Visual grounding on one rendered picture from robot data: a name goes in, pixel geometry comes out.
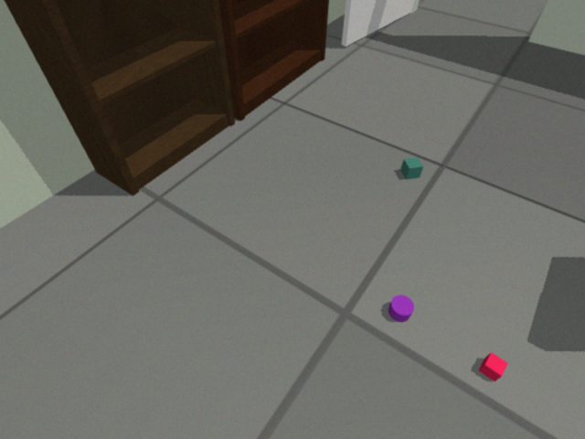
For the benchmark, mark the bookshelf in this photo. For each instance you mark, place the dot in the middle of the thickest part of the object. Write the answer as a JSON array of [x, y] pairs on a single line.
[[144, 83], [269, 44]]

